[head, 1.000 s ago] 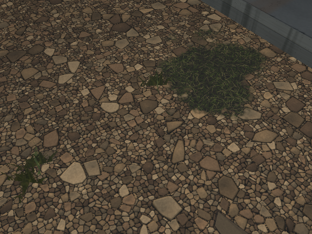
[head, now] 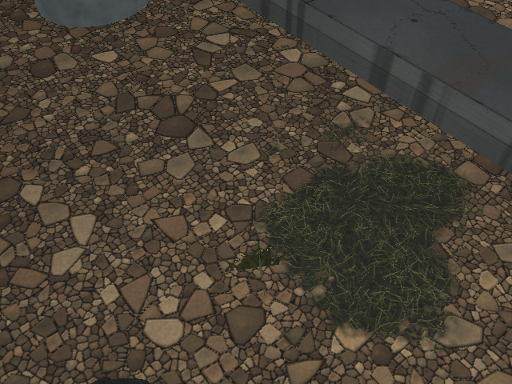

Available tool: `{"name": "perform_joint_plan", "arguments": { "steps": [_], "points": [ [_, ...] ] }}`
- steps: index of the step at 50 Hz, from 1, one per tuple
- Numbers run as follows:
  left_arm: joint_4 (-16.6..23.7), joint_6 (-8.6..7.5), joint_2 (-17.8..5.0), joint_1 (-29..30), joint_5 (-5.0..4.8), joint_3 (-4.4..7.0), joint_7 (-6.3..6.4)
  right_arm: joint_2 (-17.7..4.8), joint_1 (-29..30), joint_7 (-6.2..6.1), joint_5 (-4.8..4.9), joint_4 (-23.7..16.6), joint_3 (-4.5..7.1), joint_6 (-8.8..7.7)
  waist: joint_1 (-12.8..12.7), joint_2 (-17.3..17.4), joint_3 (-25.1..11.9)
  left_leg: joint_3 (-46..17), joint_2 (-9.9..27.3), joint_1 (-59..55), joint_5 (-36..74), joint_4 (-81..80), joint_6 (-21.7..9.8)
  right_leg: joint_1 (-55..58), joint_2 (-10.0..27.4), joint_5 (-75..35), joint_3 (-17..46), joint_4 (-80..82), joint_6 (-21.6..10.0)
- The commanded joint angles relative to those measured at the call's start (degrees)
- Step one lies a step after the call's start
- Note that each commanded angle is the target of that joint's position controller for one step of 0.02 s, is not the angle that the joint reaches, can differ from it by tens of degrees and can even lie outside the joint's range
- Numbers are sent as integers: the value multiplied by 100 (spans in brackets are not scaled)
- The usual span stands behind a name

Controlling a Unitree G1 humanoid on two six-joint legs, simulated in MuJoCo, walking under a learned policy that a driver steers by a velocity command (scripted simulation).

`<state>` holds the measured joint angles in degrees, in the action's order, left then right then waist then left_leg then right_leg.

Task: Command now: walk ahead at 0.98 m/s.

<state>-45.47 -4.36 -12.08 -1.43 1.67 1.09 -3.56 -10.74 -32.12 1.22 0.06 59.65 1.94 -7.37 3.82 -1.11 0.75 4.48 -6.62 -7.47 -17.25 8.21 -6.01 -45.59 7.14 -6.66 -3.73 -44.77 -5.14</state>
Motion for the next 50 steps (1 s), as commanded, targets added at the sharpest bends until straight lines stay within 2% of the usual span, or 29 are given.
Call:
{"name": "perform_joint_plan", "arguments": {
  "steps": [1, 4, 6, 7, 8, 9, 10, 12, 14, 15, 17, 19, 21, 24, 26, 27, 28, 29, 30, 31, 32, 33, 35, 37, 41, 44, 46, 48, 50],
  "points": [
    [461, -57, -183, 737, -83, -55, -7, -824, 69, -78, 30, -316, 71, -152, -183, 250, 934, -393, 1462, 1153, 3934, -950, -261, 1294, -394, -572, -410, 1040, -143],
    [408, -59, -526, 381, -54, 53, 110, -1164, -12, -188, -108, -249, 101, -38, -464, 663, 255, -220, 1667, -273, 7236, 355, -91, 1824, -1056, 456, -639, 1323, -342],
    [-93, -56, -925, -1432, -65, 241, 260, -1422, 207, -300, -264, -235, 177, 140, -1341, 903, -735, -186, 1812, -264, 7733, 2717, -97, 3539, -1238, 1229, -409, 1452, -545],
    [-428, -30, -1172, -2566, 8, 367, 353, -1434, 538, -309, -281, -322, 206, 179, -1893, 836, -1214, -20, 1623, 579, 6668, 4379, -127, 4842, -899, 1667, -152, 1459, -713],
    [-548, 7, -1646, -3160, 137, 517, 429, -727, 469, -205, -195, -568, 75, 117, -1684, -267, -1713, -15, 936, 2523, 2904, 6702, -90, 6348, 479, 3196, 1750, 1249, -1124],
    [-608, 31, -1649, -2867, 97, 566, 303, -477, 4, -51, 78, -738, 28, -32, -1035, -1599, -2196, -683, 103, 4539, -806, 8096, 67, 7330, 1335, 3956, 5165, 2569, -1905],
    [-594, 6, -1267, -2322, 21, 531, 218, -813, 842, -105, 7, -958, 56, -88, -1011, -730, -1257, -930, 625, 5293, -166, 7951, -91, 6791, 982, 3738, 4716, 2940, -1677],
    [-693, -51, -693, -1939, -10, 415, 194, -715, 1575, -85, -137, -1213, 7, -142, -661, 406, -271, -924, 1077, 4920, 347, 7026, -34, 5019, 579, 2642, 3412, 3187, -1359],
    [-811, -100, -512, -1909, -45, 317, 291, -501, 1663, 3, -373, -1413, -55, 31, -205, 365, 105, -922, 1254, 4461, 170, 6416, 249, 3824, 136, 2355, 2836, 3409, -1237],
    [-821, -152, -583, -1953, -99, 324, 316, -472, 1729, 39, -419, -1515, -72, 108, -120, 258, 228, -869, 1316, 4470, 50, 6139, 385, 3538, 52, 2322, 2741, 3515, -1279],
    [-759, -232, -809, -2012, -163, 365, 325, -538, 2400, 93, -427, -1871, -117, 194, -161, 198, 577, -637, 1418, 4520, 341, 5289, 638, 2849, -65, 2157, 2485, 3885, -1339],
    [-633, -278, -936, -1993, -147, 411, 295, -584, 3187, 138, -315, -2210, -177, 188, -297, 114, 834, -450, 1319, 3942, 1317, 3920, 787, 2179, -352, 1659, 2143, 4112, -1178],
    [-582, -306, -1139, -2154, -183, 496, 236, -566, 3540, 177, -209, -2316, -220, 174, -506, -14, 718, -291, 1053, 3053, 2287, 3015, 792, 2044, -497, 827, 1955, 4132, -950],
    [-568, -269, -1276, -2466, -225, 549, 217, -846, 3749, 89, -146, -2446, -156, 184, -723, -180, 457, -372, 889, 2922, 2475, 2378, 690, 3244, -302, -245, 2119, 3707, -732],
    [-537, -214, -1417, -2520, -192, 582, 283, -1138, 3316, -4, -166, -2386, -39, 153, -524, -237, 2, -431, 679, 2386, 1807, 2023, 591, 4013, -263, -1575, 2165, 2669, -511],
    [-507, -190, -1615, -2453, -152, 625, 288, -1349, 2542, -81, -160, -2192, 65, 120, -137, -183, -544, -369, 562, 1542, 1301, 2031, 518, 4066, -373, -2125, 2068, 1583, -402],
    [-419, -194, -1678, -2194, -129, 646, 273, -1580, 1436, -195, -192, -1951, 183, 104, 474, -154, -1098, -492, 878, 217, 966, 2248, 460, 3364, -619, -1688, 1995, 159, -306],
    [-196, -234, -978, -2086, -102, 467, 266, -2041, 192, -322, -367, -1826, 322, 108, 860, 492, -2014, -1827, 2201, -1106, -1135, 2276, 390, 2420, -931, 445, 1668, -1874, -318],
    [205, -233, -276, -2786, -496, 279, 284, -2453, 589, -258, -529, -1875, 403, 134, 63, 2593, -2756, -5186, 3726, -2005, -2339, 877, -172, 771, -1408, 3472, 1121, -3513, -154],
    [84, -121, -722, -2472, -340, 278, 364, -1943, 1156, -204, -447, -1974, 414, 194, 21, 1764, -2068, -5308, 3471, -1309, -3339, 545, -300, 76, -874, 2937, 991, -3942, -272],
    [75, -49, -904, -1877, -206, 321, 329, -1312, 1553, -180, -382, -2030, 269, 198, 100, 908, -1144, -4042, 3094, -496, -2629, 636, -188, -59, -605, 2453, 855, -3709, -253],
    [110, -2, -867, -1615, -149, 328, 255, -1068, 1615, -157, -376, -1910, 209, 196, 26, 405, -639, -3093, 2850, 211, -1290, 629, -107, 117, -418, 2230, 826, -3398, -209],
    [306, 164, -607, -1363, 10, 295, 93, -868, 1340, -159, -313, -1563, 135, 139, -202, 661, -234, -1841, 2497, 884, 54, 547, 102, 317, -180, 2178, 818, -3104, -150],
    [569, 316, -405, -989, 19, 220, 12, -656, 1129, -78, -149, -1309, 93, 39, -313, 714, -14, -1090, 2384, 1005, 1039, 436, 241, 40, -45, 2044, 701, -3051, -146],
    [1077, 351, -471, -225, 10, 115, -126, -792, 1349, -50, -126, -1228, 114, -93, -548, 606, 393, 279, 2111, 1471, 2336, 36, 349, 67, -52, 868, 352, -2051, -155],
    [1274, 353, -560, 404, 3, 56, -235, -1065, 1144, -117, -137, -1116, 150, -98, -481, 304, 765, 1045, 1872, 1434, 3272, -250, 496, 699, -309, 388, -335, -535, -349],
    [1243, 338, -643, 465, -3, 56, -244, -1339, 845, -185, -142, -1081, 189, -44, -505, 345, 617, 1299, 1861, 938, 5614, 222, 603, 1297, -739, 458, -787, -39, -535],
    [1062, 321, -866, -151, -20, 127, -164, -1715, 759, -293, -151, -1129, 277, 117, -923, 688, 122, 1291, 2068, 437, 7598, 1365, 645, 2072, -1119, 974, -891, 139, -699],
    [518, 291, -1321, -2102, -21, 372, -9, -1938, 1181, -310, -196, -1326, 349, 314, -1839, 787, -752, 1044, 2290, 1031, 7764, 3934, 462, 4197, -1345, 1551, -514, 397, -996]
  ]
}}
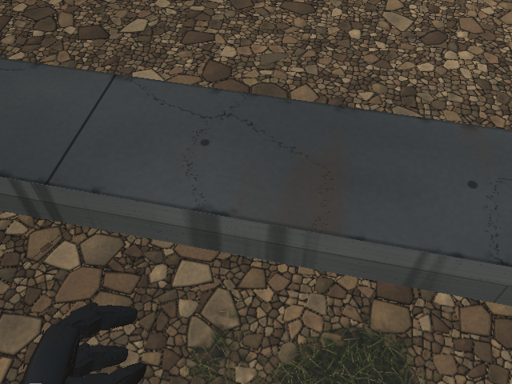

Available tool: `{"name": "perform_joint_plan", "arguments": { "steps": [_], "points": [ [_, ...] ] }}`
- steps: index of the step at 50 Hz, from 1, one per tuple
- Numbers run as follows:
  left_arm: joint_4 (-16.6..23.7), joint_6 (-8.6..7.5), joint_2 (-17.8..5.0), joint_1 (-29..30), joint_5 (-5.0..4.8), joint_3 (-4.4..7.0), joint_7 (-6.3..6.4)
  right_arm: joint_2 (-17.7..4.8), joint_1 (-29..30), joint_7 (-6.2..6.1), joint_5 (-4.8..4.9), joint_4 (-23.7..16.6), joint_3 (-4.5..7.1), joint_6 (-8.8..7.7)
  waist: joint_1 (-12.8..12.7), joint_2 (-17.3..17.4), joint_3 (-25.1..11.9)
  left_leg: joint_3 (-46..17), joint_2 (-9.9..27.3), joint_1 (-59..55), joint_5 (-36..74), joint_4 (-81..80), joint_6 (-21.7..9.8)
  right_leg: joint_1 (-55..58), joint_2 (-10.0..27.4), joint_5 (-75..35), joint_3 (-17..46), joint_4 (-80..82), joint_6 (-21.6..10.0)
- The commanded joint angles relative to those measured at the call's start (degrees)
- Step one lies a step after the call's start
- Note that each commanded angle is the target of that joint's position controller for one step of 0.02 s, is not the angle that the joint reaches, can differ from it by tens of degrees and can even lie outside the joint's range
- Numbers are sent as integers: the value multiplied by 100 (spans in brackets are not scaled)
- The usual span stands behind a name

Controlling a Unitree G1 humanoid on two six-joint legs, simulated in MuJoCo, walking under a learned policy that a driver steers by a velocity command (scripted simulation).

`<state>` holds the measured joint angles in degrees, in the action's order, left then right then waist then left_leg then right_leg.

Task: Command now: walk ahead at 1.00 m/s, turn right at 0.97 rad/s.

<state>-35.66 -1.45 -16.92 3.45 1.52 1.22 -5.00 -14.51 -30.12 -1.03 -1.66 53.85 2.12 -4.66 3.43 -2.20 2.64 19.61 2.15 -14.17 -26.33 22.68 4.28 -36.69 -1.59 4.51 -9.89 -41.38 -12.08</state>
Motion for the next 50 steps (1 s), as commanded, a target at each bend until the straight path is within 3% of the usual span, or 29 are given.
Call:
{"name": "perform_joint_plan", "arguments": {
  "steps": [1, 2, 3, 4, 6, 9, 14, 18, 20, 21, 22, 23, 24, 25, 26, 30, 33, 35, 39, 40, 41, 42, 43, 44, 45, 46, 47, 48, 50],
  "points": [
    [-784, 1, -1070, -3215, -37, 544, 281, -1435, 1037, -23, -82, -793, 336, 97, -1914, 421, -1152, -524, 972, 2845, 5644, 4475, -548, 4613, -389, 845, 635, 426, -459],
    [-734, 68, -1525, -2648, -134, 655, 386, -594, 1093, 72, -160, -1092, 142, 60, -1190, -970, -683, -659, -57, 4744, -4, 6673, -423, 4939, 604, 285, 2376, 422, -680],
    [-440, 139, -1971, -2609, 55, 714, 367, -736, 1015, 94, 10, -1816, 120, -71, -907, -993, -1881, -1944, -353, 6408, -306, 7549, -257, 6464, 1489, 1049, 5134, 1629, -1801],
    [-429, 159, -1710, -2700, 27, 721, 430, -957, 1598, 108, -33, -1890, 93, -236, -1089, 12, -1471, -2418, -12, 6785, 213, 6995, -298, 5965, 1659, 2028, 5633, 2621, -1539],
    [-580, 18, -1244, -2294, -34, 600, 486, -943, 1754, 100, -98, -1790, 65, -248, -482, 810, -218, -2425, 367, 6126, 563, 5780, -252, 4014, 1270, 1417, 4789, 2946, -1129],
    [-604, -255, -927, -2054, -121, 443, 480, -798, 1548, 124, -293, -1731, 22, 103, 3, 842, 102, -2395, 639, 5039, 277, 4633, 16, 2288, 695, 286, 3735, 3057, -984],
    [-669, -391, -1075, -2164, -156, 530, 374, -365, 3040, 214, -36, -2360, -172, 120, -430, 340, 268, -1926, 246, 3794, 2721, 1803, -10, 1304, -87, -966, 2889, 3131, -407],
    [-751, -397, -1203, -2407, -188, 590, 389, -742, 2982, 115, 23, -2356, -67, 70, -563, -24, -189, -2085, -139, 3062, 2959, 744, -218, 2507, 113, -2485, 3184, 2281, 41],
    [-680, -391, -1422, -1902, -95, 626, 420, -1163, 1046, -41, 37, -1884, 152, 37, 606, -58, -1287, -2069, -284, 1153, 1971, 963, -323, 2377, -66, -3671, 3023, -80, 280],
    [-588, -463, -1103, -1586, -73, 528, 391, -1467, -303, -151, -53, -1495, 298, 29, 1235, 226, -1742, -2049, 13, -194, 1469, 1029, -378, 1552, -325, -2798, 2743, -1662, 367],
    [-322, -542, 148, -1339, 19, 180, 441, -1643, -977, -205, -267, -1216, 312, -7, 1134, 1783, -1602, -3664, 1483, -848, 710, 741, -334, 96, -761, 2511, 2444, -3729, 372],
    [-98, -531, 60, -2650, -293, 86, 470, -1913, 191, -114, -359, -1515, 370, -40, -157, 2943, -2199, -7221, 2499, -759, -434, -796, -971, -814, -770, 2330, 2164, -4159, 396],
    [-502, -361, -371, -2519, -54, 95, 517, -1133, 1231, -38, -308, -1816, 304, -23, -264, 1494, -1495, -6842, 2246, 252, -1962, -932, -1336, -796, -94, 1525, 1905, -4384, 414],
    [-486, -293, -512, -2054, 85, 118, 439, -670, 1539, 24, -226, -1821, 187, -13, -218, 661, -913, -5829, 1855, 1068, -1401, -952, -1384, -671, 59, 1064, 1697, -4160, 521],
    [-389, -254, -405, -1738, 158, 91, 374, -591, 1421, 65, -247, -1646, 156, -47, -213, 227, -597, -5084, 1632, 1559, -337, -962, -1347, -630, 130, 1026, 1684, -4130, 592],
    [-24, -143, 30, -1356, 169, -16, 267, -577, 626, 169, -59, -906, 137, -295, -365, 633, -293, -3472, 1384, 1948, 3116, -851, -1408, -1147, -2, 1235, 1793, -4769, 666],
    [579, -103, 76, -499, 126, -56, 363, -624, 482, 186, -103, -719, 138, -320, -419, 661, -8, -2865, 1458, 1801, 3130, -1194, -1393, -2400, -15, 1492, 1900, -5279, 582],
    [959, -62, 407, 285, 101, -144, 538, -587, -161, 163, -171, -328, 121, -337, -166, 945, 181, -2784, 1622, 1206, 2973, -1348, -1630, -3951, -194, 2529, 1561, -7328, 443],
    [1909, -334, 932, 2232, -80, -503, 686, -317, -879, 136, -155, 353, -76, -305, 57, 368, 1070, -1842, 1522, 644, 2974, -2129, -1098, -5841, 209, 4007, 1074, -6912, 150],
    [2061, -303, 1075, 2401, -40, -618, 571, -71, -1114, 78, 5, 608, -179, -182, 27, 322, 899, -1509, 1171, 1139, 3548, -2519, -1091, -5022, 291, 3857, 536, -6434, 78],
    [2119, -246, 997, 1855, -102, -693, 426, -200, -742, 36, 13, 439, -200, -77, -292, 547, 590, -1035, 973, 2184, 4769, -3016, -1185, -2902, 480, 3130, -240, -5016, 117],
    [2069, -168, 1156, 1363, -157, -771, 307, -277, -622, -3, 314, 280, -214, -42, -498, 398, -246, -940, 953, 3146, 6479, -2937, -1244, -4, 398, 1757, -178, -3879, -12],
    [1502, -118, 650, 27, -116, -505, 271, -917, -538, 77, 459, 50, -124, -122, -1009, 643, -1256, -1057, 1102, 3259, 9916, -1758, -1480, 1997, -283, 1759, -493, -3913, 134],
    [1037, 18, 168, -1614, -73, -217, 335, -1933, -186, 153, 456, -187, 187, -243, -1754, 1243, -2442, -1296, 1375, 2635, 11882, -162, -1542, 3137, -559, 2035, -216, -3615, 177],
    [690, 104, -277, -2790, 49, 96, 404, -2418, 265, 181, 450, -330, 491, -289, -2374, 1434, -3246, -1827, 1413, 2372, 12001, 2017, -1269, 3849, -325, 2626, 1168, -2722, 5],
    [331, -3, -1120, -3230, 42, 405, 458, -1624, 373, 408, 618, -739, 386, -431, -2087, -725, -3645, -2270, 244, 3858, 6711, 4696, -924, 4853, 1158, 3654, 4256, -615, -342],
    [177, 24, -1282, -3061, -49, 532, 522, -1152, 626, 505, 358, -921, 432, -515, -1741, -1221, -3911, -2920, -724, 4479, 2337, 7078, -814, 4646, 1878, 3907, 6743, 1723, 78],
    [-18, -65, -1049, -2373, -75, 527, 440, -305, 648, 412, 268, -1132, 339, -437, -1091, -604, -3100, -3446, -536, 5305, 2373, 8444, -840, 3937, 2109, 3821, 6896, 1986, 356],
    [-783, -288, -100, -1836, 57, 336, 341, 421, 1304, 260, 54, -1341, 141, -238, -536, 691, -769, -2874, 45, 5936, 2361, 8546, -1023, 1851, 1667, 3026, 4623, 1146, 142]
  ]
}}
Over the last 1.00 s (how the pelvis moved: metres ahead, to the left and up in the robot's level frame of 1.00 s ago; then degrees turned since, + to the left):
0.92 -0.13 -0.03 -39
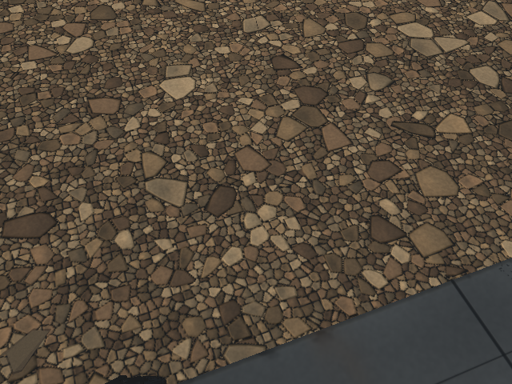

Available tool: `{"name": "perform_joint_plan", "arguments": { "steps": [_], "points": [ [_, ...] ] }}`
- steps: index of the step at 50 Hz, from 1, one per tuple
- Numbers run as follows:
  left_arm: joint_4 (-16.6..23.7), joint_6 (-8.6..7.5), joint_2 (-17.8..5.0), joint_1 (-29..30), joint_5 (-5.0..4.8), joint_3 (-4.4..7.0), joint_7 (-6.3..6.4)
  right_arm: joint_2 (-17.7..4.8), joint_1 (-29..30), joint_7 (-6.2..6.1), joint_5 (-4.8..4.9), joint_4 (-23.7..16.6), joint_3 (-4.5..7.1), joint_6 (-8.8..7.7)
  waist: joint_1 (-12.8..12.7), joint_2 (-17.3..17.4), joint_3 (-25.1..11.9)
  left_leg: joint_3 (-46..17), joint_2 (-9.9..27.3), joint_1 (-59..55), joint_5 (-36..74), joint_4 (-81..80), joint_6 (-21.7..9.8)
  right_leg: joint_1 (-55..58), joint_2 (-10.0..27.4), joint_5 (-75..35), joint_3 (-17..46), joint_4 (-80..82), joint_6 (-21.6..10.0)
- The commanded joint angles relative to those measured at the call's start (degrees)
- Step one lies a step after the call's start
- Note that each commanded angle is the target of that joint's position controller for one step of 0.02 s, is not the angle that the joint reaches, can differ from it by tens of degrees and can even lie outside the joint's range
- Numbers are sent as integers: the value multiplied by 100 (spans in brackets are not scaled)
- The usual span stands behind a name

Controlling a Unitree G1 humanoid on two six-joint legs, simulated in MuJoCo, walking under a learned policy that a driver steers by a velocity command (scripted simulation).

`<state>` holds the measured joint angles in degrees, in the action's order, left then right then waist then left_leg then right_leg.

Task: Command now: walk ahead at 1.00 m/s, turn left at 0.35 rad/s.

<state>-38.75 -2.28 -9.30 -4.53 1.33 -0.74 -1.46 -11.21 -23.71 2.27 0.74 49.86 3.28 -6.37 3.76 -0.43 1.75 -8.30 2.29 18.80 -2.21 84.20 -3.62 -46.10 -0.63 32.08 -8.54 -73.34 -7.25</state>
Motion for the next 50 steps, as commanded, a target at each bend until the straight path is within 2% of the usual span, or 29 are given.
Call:
{"name": "perform_joint_plan", "arguments": {
  "steps": [1, 3, 5, 7, 10, 13, 14, 16, 17, 18, 19, 20, 21, 22, 23, 26, 28, 31, 33, 34, 35, 36, 37, 38, 39, 40, 41, 45, 50],
  "points": [
    [-713, -295, -227, -1058, 140, 351, -35, 384, 606, -98, -197, -1183, -67, 40, -186, 104, -392, 49, 65, 3041, -359, 2877, -353, 2301, 1687, 70, 4155, 4646, -338],
    [-1161, -406, 267, -1048, 150, 249, -21, 725, 777, -121, -212, -1318, -274, 271, 174, -200, -127, -106, 121, 3547, -589, 3268, -419, 1846, 1608, -313, 3023, 4822, -95],
    [-1191, -554, 194, -976, 79, 236, -96, 293, 900, -165, -33, -1293, -191, 470, 234, 88, 317, -170, 98, 3434, -583, 1473, -493, 1689, 1221, -1105, 1462, 5546, 570],
    [-1329, -644, -140, -862, -4, 297, -70, -103, 1480, -117, -17, -1393, -96, 617, 115, -59, 666, 479, -201, 2729, 218, -288, -415, 1468, 611, -2659, 1, 6375, 965],
    [-1363, -795, -490, -1469, -228, 323, 157, -314, 1631, 91, -104, -1363, -43, 657, -51, -73, 303, 1757, -403, 1517, 1294, -2559, -394, 2556, 220, -4490, -712, 6851, 913],
    [-1066, -757, -1232, -1662, -180, 474, 323, -560, 1452, 147, 29, -1243, 34, 599, 60, -455, -305, 2184, -666, 482, 1433, -3978, -448, 4182, 624, -7394, -858, 6248, 878],
    [-995, -714, -1375, -1719, -191, 527, 372, -702, 1324, 132, -9, -1170, 96, 586, 126, -567, -388, 2291, -755, 331, 1366, -4310, -441, 4719, 743, -8072, -867, 5788, 914],
    [-865, -526, -1461, -1736, -91, 606, 542, -1108, 513, 106, -116, -931, 252, 663, 536, -789, -671, 2249, -922, -459, 780, -4595, -582, 5200, 1056, -9221, -714, 4394, 1021],
    [-700, -410, -1541, -1394, 31, 658, 625, -1328, -546, 95, -101, -626, 393, 718, 1046, -825, -849, 1838, -806, -1321, 345, -4786, -874, 4862, 1173, -9431, -553, 2994, 927],
    [-449, -313, -1644, -688, -1, 744, 596, -1471, -1522, 36, -43, -374, 547, 691, 1710, -263, -820, 1119, -375, -2132, 402, -5688, -1462, 3888, 686, -7289, -501, 131, 791],
    [-137, -335, -746, 149, 71, 522, 401, -1424, -1168, -51, 50, -191, 553, 653, 1439, 1067, -16, 827, -323, -2455, 172, -5644, -1626, 1686, -282, -1112, -260, -2059, 566],
    [417, -419, 107, -237, 167, 261, 357, -1471, -491, -39, -136, -361, 409, 559, 230, 1136, 149, -498, -61, -2492, 1868, -4472, -1859, -90, -303, -270, 585, -3390, 641],
    [877, -546, -55, -933, 118, 181, 240, -1411, -168, -103, -210, -668, 359, 533, -253, 757, -1198, -2750, 689, -3396, -48, -5543, -2608, -687, -190, -617, 1679, -3000, 779],
    [847, -682, -685, -1042, 196, 224, 153, -1366, 172, -219, -279, -911, 399, 520, -315, 125, -956, -4019, 1235, -2790, -2496, -7128, -2543, -906, 88, -1013, 1861, -2232, 744],
    [788, -653, -1093, -643, 219, 334, 131, -1264, 387, -259, -269, -960, 369, 450, -420, -652, -392, -3814, 1115, -1931, -2996, -7470, -2251, -706, 301, -1178, 1838, -1680, 822],
    [934, -300, -1173, -70, 320, 268, 183, -1300, 289, -298, -173, -895, 272, 128, -627, -1099, 621, -2822, 566, 84, -1987, -7606, -1952, 100, 753, -1127, 1680, 213, 1149],
    [1152, -219, -924, 388, 181, 125, 96, -1436, 333, -276, -210, -901, 304, 96, -485, -674, 676, -1907, 41, 986, -911, -7617, -1664, 1230, 819, -1808, 1329, 1853, 1191],
    [1206, -205, -702, 775, -61, 22, 38, -1522, 167, -175, -85, -816, 356, 137, -54, 66, 169, -1330, -355, 794, 134, -7307, -1176, 2645, 404, -3193, 945, 3311, 1061],
    [1132, -227, -884, 616, -45, 81, 78, -1581, -26, -153, -62, -776, 402, 182, -3, 214, -133, -1423, -295, -131, 824, -6713, -953, 2798, 175, -3152, 972, 3977, 975],
    [1055, -262, -1071, 335, -29, 164, 129, -1670, -41, -148, -77, -781, 432, 184, -140, 256, -403, -1493, -285, -445, 1438, -6150, -818, 3203, -3, -2836, 972, 4232, 911],
    [888, -302, -1288, -315, -2, 279, 197, -1772, 27, -124, -95, -783, 458, 185, -537, 108, -869, -1281, -453, -593, 1976, -5160, -634, 3966, -132, -2548, 910, 4456, 837],
    [689, -344, -1584, -1408, 58, 426, 295, -1753, 295, -96, -95, -867, 456, 144, -1189, 89, -1467, -1087, -628, 53, 1673, -3740, -447, 5355, 219, -2189, 1130, 4213, 721],
    [538, -352, -2067, -2744, 210, 604, 413, -1072, 612, -122, -113, -1161, 270, 76, -1706, -675, -2270, -587, -893, 1051, -916, -1819, -386, 6695, 1700, -64, 2629, 4373, 565],
    [564, -308, -2512, -2210, 351, 661, 378, -561, 95, -132, 132, -1599, 74, 90, -915, -2359, -2691, 29, -1127, 2468, -2747, -411, -226, 7113, 2983, 1158, 5989, 5843, 39],
    [646, -246, -1974, -1513, 300, 638, 346, -924, 362, -196, -46, -1454, 65, 237, -812, -1511, -1818, 265, -559, 3225, -2129, 73, -289, 6394, 2763, 2218, 5978, 5967, -186],
    [643, -232, -1437, -1210, 205, 508, 306, -1056, 802, -143, -197, -1446, 95, 314, -846, -806, -1083, 425, -285, 3272, -1713, -190, -274, 5663, 2406, 1504, 4724, 5826, -57],
    [487, -232, -1228, -1190, 177, 450, 262, -1019, 1005, -52, -246, -1469, 96, 367, -760, -419, -644, 434, -95, 3055, -1518, -483, -225, 5008, 2119, 337, 3759, 5814, 77],
    [-243, -394, -831, -1778, 25, 351, 161, -673, 1563, 209, -324, -1822, -33, 621, -518, -530, -44, 438, 284, 3015, -1221, -765, -143, 4206, 1614, -2138, 1722, 6023, 471],
    [-479, -540, -1246, -1512, 46, 418, 150, -908, 2265, 289, -286, -2196, -108, 712, -224, -319, 353, 833, 274, 2692, 120, -2097, -113, 3811, 1462, -3332, 244, 6673, 515]
  ]
}}
Over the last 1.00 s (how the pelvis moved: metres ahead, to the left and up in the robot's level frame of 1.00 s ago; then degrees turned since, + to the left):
0.79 -0.27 0.09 -33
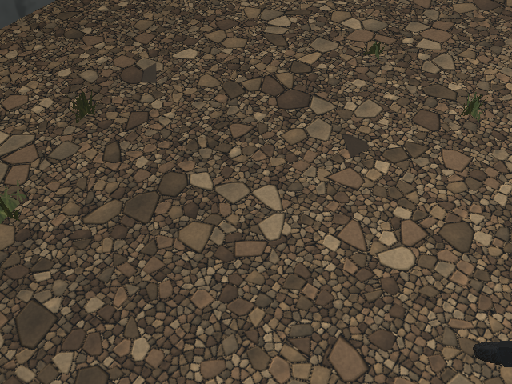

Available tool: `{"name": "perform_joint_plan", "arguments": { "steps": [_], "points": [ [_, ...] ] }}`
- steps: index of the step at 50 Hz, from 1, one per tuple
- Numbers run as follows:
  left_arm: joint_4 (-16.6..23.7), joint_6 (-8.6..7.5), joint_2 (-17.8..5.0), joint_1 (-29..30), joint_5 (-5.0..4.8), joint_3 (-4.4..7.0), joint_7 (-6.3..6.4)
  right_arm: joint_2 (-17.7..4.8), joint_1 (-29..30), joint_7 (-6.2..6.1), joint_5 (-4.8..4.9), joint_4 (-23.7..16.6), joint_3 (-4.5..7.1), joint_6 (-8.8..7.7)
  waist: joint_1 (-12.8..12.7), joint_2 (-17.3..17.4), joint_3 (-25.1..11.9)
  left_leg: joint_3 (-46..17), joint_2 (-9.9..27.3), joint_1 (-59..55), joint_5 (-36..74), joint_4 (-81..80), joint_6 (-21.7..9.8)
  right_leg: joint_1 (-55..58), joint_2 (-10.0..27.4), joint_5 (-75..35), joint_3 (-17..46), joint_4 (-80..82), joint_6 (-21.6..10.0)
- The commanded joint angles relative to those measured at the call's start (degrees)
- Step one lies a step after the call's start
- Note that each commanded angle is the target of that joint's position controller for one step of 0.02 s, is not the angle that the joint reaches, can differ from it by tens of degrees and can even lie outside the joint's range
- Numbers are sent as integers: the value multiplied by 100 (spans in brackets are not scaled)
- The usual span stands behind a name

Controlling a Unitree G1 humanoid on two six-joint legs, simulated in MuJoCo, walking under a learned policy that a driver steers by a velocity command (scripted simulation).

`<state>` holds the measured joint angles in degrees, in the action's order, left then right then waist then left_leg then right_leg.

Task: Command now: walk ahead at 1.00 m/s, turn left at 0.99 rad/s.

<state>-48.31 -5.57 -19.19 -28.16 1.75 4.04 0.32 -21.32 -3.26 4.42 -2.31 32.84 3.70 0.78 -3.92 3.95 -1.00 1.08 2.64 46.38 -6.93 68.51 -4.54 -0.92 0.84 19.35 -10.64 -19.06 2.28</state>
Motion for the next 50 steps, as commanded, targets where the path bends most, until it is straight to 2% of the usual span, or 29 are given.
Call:
{"name": "perform_joint_plan", "arguments": {
  "steps": [1, 3, 5, 7, 8, 9, 10, 11, 12, 14, 17, 19, 21, 25, 26, 28, 29, 30, 31, 32, 33, 34, 36, 38, 41, 46, 48, 49, 50],
  "points": [
    [368, -206, -262, 682, -11, -57, -21, 77, 450, 111, 19, -496, -161, -4, 441, -578, 786, 189, 150, -185, 725, -973, -102, -589, 1142, -2395, 129, 1313, -339],
    [190, -169, -398, 280, 15, -36, 12, 194, 855, 177, 41, -549, -235, -33, 272, -533, 971, 727, -60, -552, 658, -1806, -330, -228, 1027, -3782, -329, 1204, -174],
    [172, -107, -679, 67, 15, 13, 91, 155, 826, 158, 52, -470, -231, -53, 368, -745, 694, 1166, -508, -1254, 384, -2259, -564, 287, 1088, -6655, -561, 545, -72],
    [210, 55, -1042, 104, 35, 105, 206, -84, -30, 63, 54, -248, -129, -71, 954, -1072, 111, 1167, -849, -2264, -206, -2448, -771, 590, 1371, -8435, -514, -877, -73],
    [316, 148, -1183, 355, 56, 154, 230, -316, -1080, -4, 68, 56, -1, -91, 1469, -1157, -363, 984, -975, -3380, -502, -2520, -939, 284, 1515, -8690, -384, -2144, -179],
    [476, 207, -1171, 620, 69, 162, 181, -571, -2320, -132, 80, 491, 182, -152, 1945, -953, -845, 492, -983, -5092, -557, -3093, -1152, -746, 1445, -7504, -297, -3989, -288],
    [638, 199, -713, 747, 85, 93, 62, -904, -2113, -292, 255, 592, 385, -101, 1569, 223, -704, -677, -377, -6128, -930, -3408, -1316, -2510, 336, -1570, -290, -6113, -203],
    [1365, 99, -357, 482, 20, -30, 28, -1598, -1610, -291, 34, 251, 467, 2, 848, 932, -1351, -3943, 1051, -7562, -756, -4095, -2474, -4802, -284, 990, 545, -7967, 81],
    [1564, -69, -624, 1187, 13, -43, 13, -1388, -2078, -393, 58, 170, 490, 44, 1325, -193, -1633, -4741, 1263, -7412, -1451, -5000, -2548, -5265, -63, 477, 1515, -7812, 54],
    [1559, -149, -516, 1431, 33, -120, 13, -875, -1852, -485, 113, 526, 359, -114, 670, -943, -20, -3947, 916, -5343, -912, -5489, -2018, -4830, 448, 199, 1578, -6320, -7],
    [1387, 236, -394, 1073, 261, -161, 7, -463, -1423, -498, 136, 530, 162, -378, 25, -901, 415, -2828, 301, -3389, -124, -5572, -1790, -3746, 738, 631, 1517, -5253, 190],
    [1606, 292, -179, 1669, 226, -247, -59, -428, -1386, -465, 154, 601, 137, -511, 91, -767, 657, -2298, -38, -2559, -210, -5880, -1613, -3423, 830, -21, 1261, -4146, 236],
    [1770, 212, 122, 2198, 120, -375, -154, -379, -1436, -423, 180, 736, 130, -567, 241, -591, 841, -1606, -433, -2071, 1677, -5709, -1210, -2620, 648, -1537, 972, -2784, 100],
    [1672, 119, 100, 2488, 48, -364, -151, -411, -2257, -381, 327, 1164, 142, -571, 797, -266, 359, -1520, -291, -3364, 3275, -5148, -673, -1979, 28, -3171, 774, -1428, -294],
    [1926, -124, -233, 3082, -170, -168, -82, -40, -2482, -515, 559, 1154, 80, -498, 933, -606, 287, -1955, -133, -3695, 2652, -4627, -579, -1893, -209, -2944, 1034, -969, -242],
    [1763, -281, -417, 2266, -163, -15, -43, -490, -2141, -622, 408, 1172, 161, -355, 202, -21, -263, -1869, -85, -4450, 3615, -3550, -280, -1319, -341, -3320, 911, -524, -367],
    [1507, -302, -589, 1252, -102, 48, -38, -466, -1744, -615, 292, 991, 149, -314, -329, 195, -845, -1675, -242, -4046, 3388, -2320, 33, -117, 76, -4263, 1114, -785, -526],
    [1312, -293, -908, 344, 45, 50, -29, 118, -1965, -576, 91, 816, -10, -328, -395, -1006, -1795, -1273, -929, -2728, -304, 82, 430, 1756, 1411, -7211, 2235, -1672, -1104],
    [1083, -278, -794, 23, 126, 35, -158, 345, -3275, -480, 369, 1008, -128, -386, 9, -2614, -3155, -1725, -1491, -1506, -3178, 1821, 638, 3181, 2756, -7085, 4927, -1292, -2231],
    [1275, -177, -678, 431, -21, 79, -165, -136, -3262, -455, 456, 1223, -61, -301, -116, -1693, -3138, -1893, -996, -1259, -2800, 2256, 718, 2807, 2649, -5192, 5023, -986, -2210],
    [1380, -80, -382, 1052, -92, 18, -113, -324, -2355, -468, 489, 975, 2, -217, -109, -1040, -2086, -1430, -689, -981, -2426, 1973, 754, 1783, 2274, -4161, 4160, -713, -1981],
    [1381, -26, -188, 1559, -118, -91, -76, -284, -1691, -514, 406, 779, -5, -159, 73, -386, -1117, -1082, -466, -942, -2181, 1600, 763, 522, 1944, -3981, 3536, -456, -1789],
    [1231, -16, -135, 1836, -60, -153, -76, -28, -1521, -547, 346, 650, -16, -40, 454, -473, -386, -889, -174, -1464, -2091, 770, 695, -1024, 1471, -4089, 2741, -34, -1636],
    [1104, -51, -66, 2150, -25, -168, -144, 356, -1817, -594, 302, 738, -115, 7, 733, -719, -380, -653, -54, -2167, -1905, -493, 728, -1783, 1133, -4732, 1993, 134, -1587],
    [902, 9, -279, 2196, -81, -78, -132, 468, -1576, -618, 225, 733, -194, -37, 670, -926, -834, -497, -8, -2877, -925, -1949, 770, -1778, 1090, -5135, 1576, 123, -1639],
    [851, 331, -751, 2051, -260, 92, -70, 7, -656, -646, 193, 429, -30, 69, 430, -1020, -368, -424, -279, -2952, -709, -2963, 584, -2027, 1051, -1348, 2410, 236, -1532],
    [874, 462, -665, 2046, -349, 101, -5, 38, -634, -656, 182, 387, 10, 44, 514, -1071, -105, -366, -366, -3199, -562, -3746, 399, -2244, 896, -517, 2750, 55, -1336],
    [879, 495, -525, 1973, -361, 78, 21, -52, -752, -678, 161, 364, 53, 10, 573, -974, -125, -554, -151, -3540, -473, -4172, 240, -2427, 717, -381, 2797, -246, -1142],
    [971, 495, -221, 1972, -316, 7, 23, -347, -1083, -733, 71, 347, 128, 2, 638, -398, -408, -1258, 760, -4173, -206, -4443, -114, -2909, 396, 190, 2505, -1125, -851]
  ]
}}
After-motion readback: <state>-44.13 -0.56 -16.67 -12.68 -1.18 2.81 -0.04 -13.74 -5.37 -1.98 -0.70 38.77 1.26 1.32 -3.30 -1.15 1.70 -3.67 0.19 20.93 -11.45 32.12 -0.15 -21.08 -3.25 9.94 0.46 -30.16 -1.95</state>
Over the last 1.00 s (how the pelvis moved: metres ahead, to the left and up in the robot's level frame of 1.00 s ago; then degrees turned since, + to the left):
0.86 0.10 0.12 49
